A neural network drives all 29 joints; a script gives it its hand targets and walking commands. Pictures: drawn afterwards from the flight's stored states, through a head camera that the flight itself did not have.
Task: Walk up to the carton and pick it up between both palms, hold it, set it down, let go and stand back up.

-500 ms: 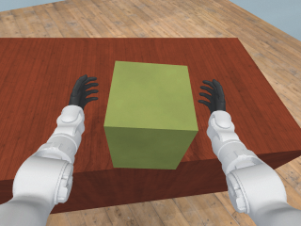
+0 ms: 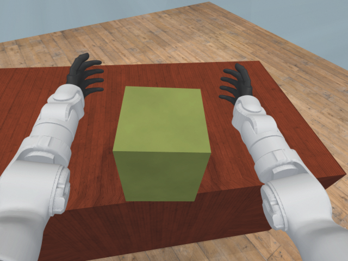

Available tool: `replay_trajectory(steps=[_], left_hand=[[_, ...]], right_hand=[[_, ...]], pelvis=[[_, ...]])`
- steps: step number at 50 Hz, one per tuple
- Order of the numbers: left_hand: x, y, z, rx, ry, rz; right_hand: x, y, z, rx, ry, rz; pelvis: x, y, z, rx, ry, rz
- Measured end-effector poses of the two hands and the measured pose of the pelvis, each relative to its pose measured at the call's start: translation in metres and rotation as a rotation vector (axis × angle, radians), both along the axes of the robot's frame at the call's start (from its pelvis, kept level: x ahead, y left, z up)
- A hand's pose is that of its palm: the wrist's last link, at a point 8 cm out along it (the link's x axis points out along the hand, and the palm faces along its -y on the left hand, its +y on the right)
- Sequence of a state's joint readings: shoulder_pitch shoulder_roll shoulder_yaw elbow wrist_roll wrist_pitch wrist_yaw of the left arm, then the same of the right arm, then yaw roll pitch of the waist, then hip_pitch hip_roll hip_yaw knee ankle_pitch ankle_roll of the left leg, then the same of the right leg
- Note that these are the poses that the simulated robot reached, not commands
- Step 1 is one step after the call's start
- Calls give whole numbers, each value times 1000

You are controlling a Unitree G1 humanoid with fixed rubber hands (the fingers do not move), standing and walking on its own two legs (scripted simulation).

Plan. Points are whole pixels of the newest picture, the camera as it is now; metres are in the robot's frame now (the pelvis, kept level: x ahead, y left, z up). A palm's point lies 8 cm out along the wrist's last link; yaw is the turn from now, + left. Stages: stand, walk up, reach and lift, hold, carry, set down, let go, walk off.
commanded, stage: set down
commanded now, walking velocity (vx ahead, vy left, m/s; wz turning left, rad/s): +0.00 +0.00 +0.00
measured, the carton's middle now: (161, 146) +0.42 +0.06 +0.00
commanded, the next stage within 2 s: none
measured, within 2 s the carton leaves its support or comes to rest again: neither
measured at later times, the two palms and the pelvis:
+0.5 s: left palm (60, 136) +0.35 +0.27 +0.10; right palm (237, 141) +0.37 -0.12 +0.11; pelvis -0.01 +0.00 +0.00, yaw +1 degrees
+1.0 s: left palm (63, 178) +0.28 +0.26 +0.05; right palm (247, 183) +0.29 -0.14 +0.06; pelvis -0.01 +0.00 +0.00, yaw +0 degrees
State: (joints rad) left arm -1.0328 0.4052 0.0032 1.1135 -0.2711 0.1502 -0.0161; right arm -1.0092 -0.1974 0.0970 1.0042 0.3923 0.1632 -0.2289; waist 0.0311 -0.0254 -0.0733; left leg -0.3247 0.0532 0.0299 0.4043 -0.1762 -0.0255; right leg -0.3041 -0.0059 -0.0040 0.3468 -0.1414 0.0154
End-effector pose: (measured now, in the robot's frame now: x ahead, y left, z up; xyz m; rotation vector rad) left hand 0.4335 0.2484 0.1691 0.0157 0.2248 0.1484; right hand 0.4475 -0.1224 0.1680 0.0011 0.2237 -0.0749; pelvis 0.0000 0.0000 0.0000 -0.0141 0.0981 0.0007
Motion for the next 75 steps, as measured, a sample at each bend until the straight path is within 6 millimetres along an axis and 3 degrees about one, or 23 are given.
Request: replay_trajectory(steps=[6,10,17,23,30,37,42,47,54,61,69,75], left_hand=[[-1,4,13,3,-12,-9],[-9,2,9,6,-4,-25],[-41,2,-31,-9,29,-26],[-80,18,-64,-38,56,23],[-88,29,-53,-44,-3,37],[-88,12,-52,-20,18,-11],[-106,1,-73,-9,44,-32],[-139,3,-105,-18,75,-8],[-174,19,-130,-25,54,52],[-189,25,-142,-2,43,30],[-194,20,-159,13,55,-18],[-213,17,-181,9,92,-14]], right_hand=[[-2,-1,7,3,7,-14],[-12,-5,0,8,12,-19],[-47,-5,-39,27,11,-11],[-77,3,-61,37,-4,-1],[-78,13,-49,14,-34,2],[-89,7,-65,26,27,-25],[-112,-11,-83,49,6,-58],[-141,-22,-102,36,-8,-61],[-161,-13,-117,20,-2,-5],[-170,-1,-139,20,29,5],[-188,-16,-168,13,67,-39],[-206,-24,-179,1,73,-36]], pelvis=[[4,-1,2,-6,-42,10],[6,-1,3,-6,-84,10],[7,0,4,-5,-152,3],[-2,0,2,-4,-165,7],[-17,2,0,-3,-142,22],[-17,8,1,-3,-164,23],[-12,10,1,-1,-195,13],[-8,6,1,3,-209,5],[-8,0,0,11,-188,13],[-5,4,0,9,-178,29],[5,12,-1,3,-173,18],[13,13,0,-1,-179,5]])
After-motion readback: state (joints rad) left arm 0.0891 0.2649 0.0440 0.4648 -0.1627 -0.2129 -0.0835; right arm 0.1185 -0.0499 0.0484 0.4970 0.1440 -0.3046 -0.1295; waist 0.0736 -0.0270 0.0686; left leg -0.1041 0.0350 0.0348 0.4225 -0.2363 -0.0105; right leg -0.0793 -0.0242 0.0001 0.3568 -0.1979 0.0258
